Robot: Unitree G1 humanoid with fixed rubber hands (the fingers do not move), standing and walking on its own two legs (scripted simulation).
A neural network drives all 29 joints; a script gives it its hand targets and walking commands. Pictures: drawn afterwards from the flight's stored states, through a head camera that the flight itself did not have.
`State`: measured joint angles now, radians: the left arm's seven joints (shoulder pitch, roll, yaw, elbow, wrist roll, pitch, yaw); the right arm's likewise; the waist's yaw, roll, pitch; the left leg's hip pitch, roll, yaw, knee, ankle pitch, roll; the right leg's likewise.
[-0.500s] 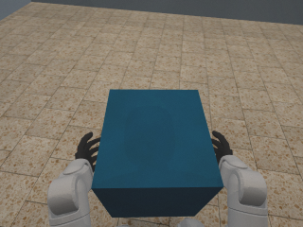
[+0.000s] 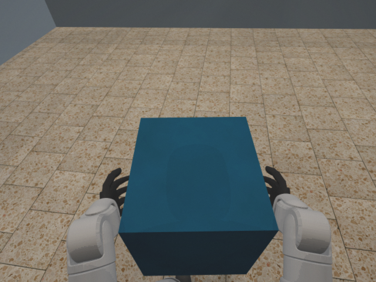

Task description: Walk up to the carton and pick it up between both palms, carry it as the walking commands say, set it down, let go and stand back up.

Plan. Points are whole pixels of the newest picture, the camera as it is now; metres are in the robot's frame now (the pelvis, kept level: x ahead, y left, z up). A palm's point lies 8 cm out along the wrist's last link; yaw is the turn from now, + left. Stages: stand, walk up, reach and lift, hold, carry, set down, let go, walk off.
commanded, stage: carry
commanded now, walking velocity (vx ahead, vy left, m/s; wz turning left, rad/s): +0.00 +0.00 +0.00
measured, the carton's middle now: (194, 197) +0.30 +0.01 +0.01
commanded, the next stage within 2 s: none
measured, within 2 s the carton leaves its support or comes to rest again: neither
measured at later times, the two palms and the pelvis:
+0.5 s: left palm (96, 246) +0.17 +0.18 +0.08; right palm (288, 243) +0.17 -0.15 +0.07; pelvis -0.07 +0.01 +0.00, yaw +0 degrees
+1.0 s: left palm (117, 243) +0.18 +0.14 +0.08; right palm (306, 243) +0.18 -0.19 +0.06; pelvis -0.07 -0.02 +0.00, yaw +0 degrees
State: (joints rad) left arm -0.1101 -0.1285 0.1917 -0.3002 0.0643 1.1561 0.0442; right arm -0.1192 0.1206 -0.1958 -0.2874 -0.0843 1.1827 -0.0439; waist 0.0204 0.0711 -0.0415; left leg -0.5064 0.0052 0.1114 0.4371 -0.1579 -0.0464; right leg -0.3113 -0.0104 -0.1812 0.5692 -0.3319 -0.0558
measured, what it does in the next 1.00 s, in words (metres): steps on the spot: left foot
